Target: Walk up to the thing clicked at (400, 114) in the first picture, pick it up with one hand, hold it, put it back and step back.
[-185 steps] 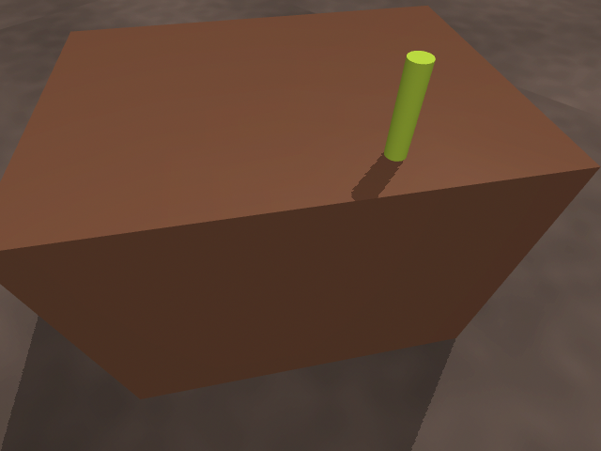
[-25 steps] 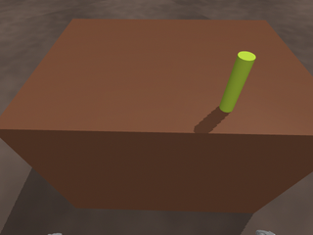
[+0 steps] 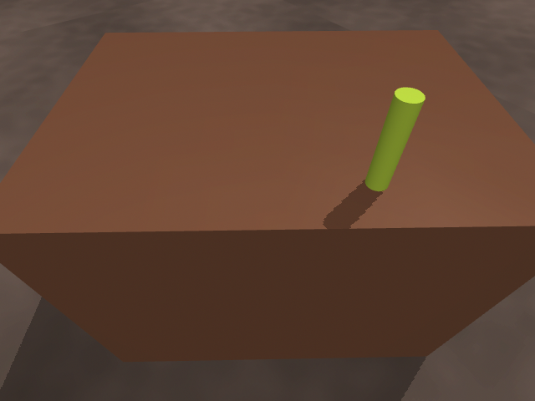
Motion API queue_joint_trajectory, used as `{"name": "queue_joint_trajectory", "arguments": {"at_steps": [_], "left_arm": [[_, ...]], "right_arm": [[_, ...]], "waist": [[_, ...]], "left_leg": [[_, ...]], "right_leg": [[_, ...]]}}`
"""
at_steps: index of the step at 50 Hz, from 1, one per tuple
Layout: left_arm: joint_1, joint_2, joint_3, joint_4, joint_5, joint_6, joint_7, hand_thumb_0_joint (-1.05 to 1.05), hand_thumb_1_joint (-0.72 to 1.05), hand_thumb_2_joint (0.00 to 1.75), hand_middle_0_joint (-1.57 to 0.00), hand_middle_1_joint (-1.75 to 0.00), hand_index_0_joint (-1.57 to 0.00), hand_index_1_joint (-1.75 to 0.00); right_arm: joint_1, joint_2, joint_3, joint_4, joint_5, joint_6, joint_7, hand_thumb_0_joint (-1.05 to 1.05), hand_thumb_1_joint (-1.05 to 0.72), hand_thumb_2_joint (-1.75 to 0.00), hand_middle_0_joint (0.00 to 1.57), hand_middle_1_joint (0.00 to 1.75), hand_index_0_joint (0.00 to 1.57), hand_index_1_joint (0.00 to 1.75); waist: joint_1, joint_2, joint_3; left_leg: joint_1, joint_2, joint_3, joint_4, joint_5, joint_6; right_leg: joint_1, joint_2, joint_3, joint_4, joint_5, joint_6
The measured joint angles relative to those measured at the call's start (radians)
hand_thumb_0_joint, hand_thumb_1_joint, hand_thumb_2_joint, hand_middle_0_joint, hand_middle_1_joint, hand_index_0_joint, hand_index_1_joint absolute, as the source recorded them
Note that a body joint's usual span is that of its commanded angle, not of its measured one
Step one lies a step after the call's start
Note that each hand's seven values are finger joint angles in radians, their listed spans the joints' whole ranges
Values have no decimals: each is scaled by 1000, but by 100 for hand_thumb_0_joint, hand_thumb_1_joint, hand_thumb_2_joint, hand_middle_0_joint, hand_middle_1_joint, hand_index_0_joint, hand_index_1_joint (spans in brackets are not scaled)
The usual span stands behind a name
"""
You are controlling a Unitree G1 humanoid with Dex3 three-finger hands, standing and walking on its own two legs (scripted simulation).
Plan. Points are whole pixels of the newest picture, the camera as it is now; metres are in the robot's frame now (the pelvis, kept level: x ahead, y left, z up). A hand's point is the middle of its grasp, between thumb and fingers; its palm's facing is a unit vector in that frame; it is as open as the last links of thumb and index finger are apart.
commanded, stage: walk up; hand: right
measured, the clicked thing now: (391, 144) +0.48 -0.20 +0.12
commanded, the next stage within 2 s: stand in 0.02 s
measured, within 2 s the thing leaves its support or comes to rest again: neither
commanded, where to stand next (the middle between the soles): +0.07 +0.01 m, yaw +0 degrees
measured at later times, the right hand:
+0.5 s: hand out of the picture +0.07 -0.26 -0.15, palm faces -0.02 +0.94 -0.33, open 7.3 cm
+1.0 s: hand out of the picture +0.06 -0.26 -0.16, palm faces -0.03 +0.94 -0.33, open 7.3 cm
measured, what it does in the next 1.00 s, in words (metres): stands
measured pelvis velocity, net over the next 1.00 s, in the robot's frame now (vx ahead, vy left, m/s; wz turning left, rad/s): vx -0.01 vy -0.01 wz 0.01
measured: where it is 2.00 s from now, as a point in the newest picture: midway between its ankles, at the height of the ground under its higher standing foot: outside the picture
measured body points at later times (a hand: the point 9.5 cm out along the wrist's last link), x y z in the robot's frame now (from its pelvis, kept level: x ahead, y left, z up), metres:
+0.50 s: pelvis -0.01 -0.01 +0.00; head +0.00 -0.01 +0.45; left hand +0.07 +0.30 -0.13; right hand +0.07 -0.31 -0.13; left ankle -0.02 +0.14 -0.74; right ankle +0.02 -0.14 -0.74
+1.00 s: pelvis -0.01 -0.01 +0.00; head +0.00 -0.01 +0.45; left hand +0.06 +0.30 -0.13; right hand +0.06 -0.31 -0.13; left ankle -0.02 +0.14 -0.74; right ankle +0.02 -0.14 -0.74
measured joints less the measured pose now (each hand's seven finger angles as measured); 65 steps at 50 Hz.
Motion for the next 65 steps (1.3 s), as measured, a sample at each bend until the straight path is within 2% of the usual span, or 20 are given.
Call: {"name": "queue_joint_trajectory", "arguments": {"at_steps": [17, 35, 65], "left_arm": [[-21, 15, -19, -11, -3, -5, 6, 1, 90, 90, -21, -30, -21, -30], [24, 17, -25, -5, -1, -3, 1, 1, 90, 90, -21, -30, -21, -30], [13, 19, -27, -19, -1, -4, 3, 1, 90, 90, -21, -30, -21, -30]], "right_arm": [[-53, 2, 7, 0, 8, 7, 2, 0, -91, -90, 20, 30, 21, 30], [-12, -4, 1, 16, 3, 13, 10, 0, -91, -90, 20, 30, 21, 30], [-17, -3, 11, -1, 6, 10, 5, 0, -91, -90, 20, 30, 21, 30]], "waist": [[-3, -4, 11], [2, 0, 11], [0, -2, 6]], "left_leg": [[14, 0, -8, -49, 39, -7], [-4, 5, -14, -44, 46, -11], [4, 8, -13, -43, 29, -12]], "right_leg": [[14, -2, -9, -40, 32, -2], [1, 4, -15, -43, 41, -8], [7, 6, -15, -37, 21, -9]]}}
